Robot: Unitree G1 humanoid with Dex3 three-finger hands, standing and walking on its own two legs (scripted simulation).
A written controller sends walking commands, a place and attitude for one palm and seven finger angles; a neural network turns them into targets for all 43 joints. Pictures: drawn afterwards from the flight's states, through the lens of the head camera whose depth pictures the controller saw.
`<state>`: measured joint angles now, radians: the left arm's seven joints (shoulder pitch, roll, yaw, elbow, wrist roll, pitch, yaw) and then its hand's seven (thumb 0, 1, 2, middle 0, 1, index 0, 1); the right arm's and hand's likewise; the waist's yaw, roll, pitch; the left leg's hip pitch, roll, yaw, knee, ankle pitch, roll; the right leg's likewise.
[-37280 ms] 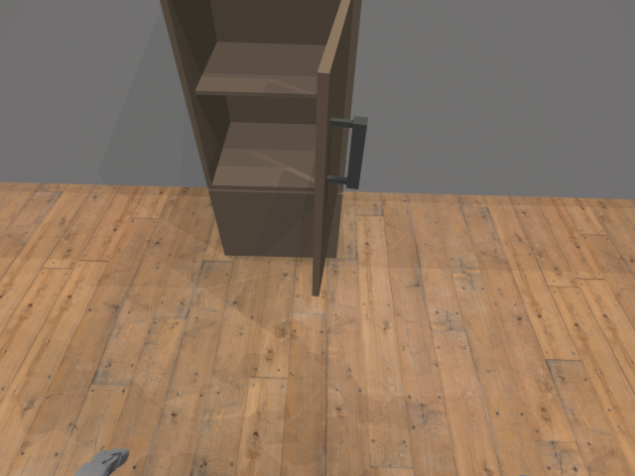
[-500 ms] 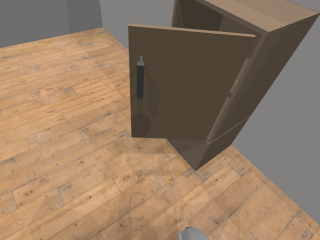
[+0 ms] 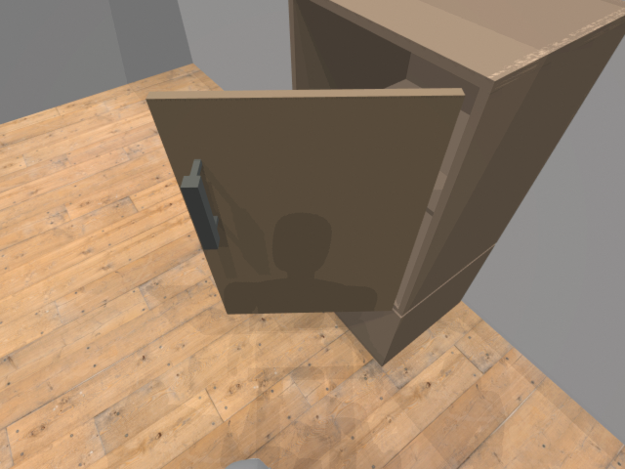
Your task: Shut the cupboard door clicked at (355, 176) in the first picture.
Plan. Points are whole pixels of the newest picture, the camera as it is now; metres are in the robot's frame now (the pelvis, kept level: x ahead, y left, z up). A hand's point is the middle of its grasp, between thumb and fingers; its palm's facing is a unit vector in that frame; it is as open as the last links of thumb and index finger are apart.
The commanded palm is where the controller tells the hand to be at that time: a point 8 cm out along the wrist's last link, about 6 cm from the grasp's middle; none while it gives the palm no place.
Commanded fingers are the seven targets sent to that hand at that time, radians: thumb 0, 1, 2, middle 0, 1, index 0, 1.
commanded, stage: come to a stop and stand still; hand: left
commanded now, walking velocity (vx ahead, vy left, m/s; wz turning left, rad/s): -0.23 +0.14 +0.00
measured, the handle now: (204, 205) +0.48 +0.19 +0.04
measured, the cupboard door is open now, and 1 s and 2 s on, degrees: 54 54 54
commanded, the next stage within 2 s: look again from close up in 0.90 s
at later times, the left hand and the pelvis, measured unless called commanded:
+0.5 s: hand out of the picture +0.05 +0.20 -0.18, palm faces +0.00 -0.97 -0.24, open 7.4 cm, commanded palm none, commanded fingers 0.00 0.90 0.90 -0.20 -0.30 -0.20 -0.30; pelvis +0.02 +0.02 -0.01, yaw -2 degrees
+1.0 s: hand out of the picture +0.05 +0.21 -0.18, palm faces -0.05 -0.98 -0.20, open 7.4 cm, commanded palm none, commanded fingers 0.00 0.90 0.90 -0.20 -0.30 -0.20 -0.30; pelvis +0.01 +0.04 -0.01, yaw -3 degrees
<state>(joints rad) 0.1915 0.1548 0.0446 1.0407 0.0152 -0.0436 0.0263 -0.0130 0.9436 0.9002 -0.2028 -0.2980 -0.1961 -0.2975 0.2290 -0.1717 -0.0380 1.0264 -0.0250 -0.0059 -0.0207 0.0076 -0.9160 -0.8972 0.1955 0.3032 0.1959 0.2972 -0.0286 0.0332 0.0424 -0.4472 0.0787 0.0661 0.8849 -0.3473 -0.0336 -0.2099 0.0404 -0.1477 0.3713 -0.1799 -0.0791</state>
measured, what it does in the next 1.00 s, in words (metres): steps on the spot: left foot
